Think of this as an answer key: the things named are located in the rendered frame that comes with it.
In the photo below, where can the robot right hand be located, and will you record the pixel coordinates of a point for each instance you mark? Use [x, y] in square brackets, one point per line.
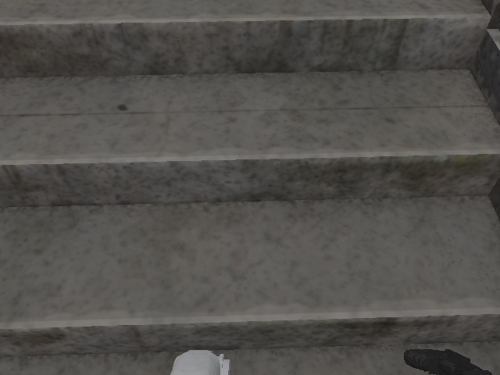
[445, 362]

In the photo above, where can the robot left thigh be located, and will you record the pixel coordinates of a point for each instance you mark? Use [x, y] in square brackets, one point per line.
[201, 362]

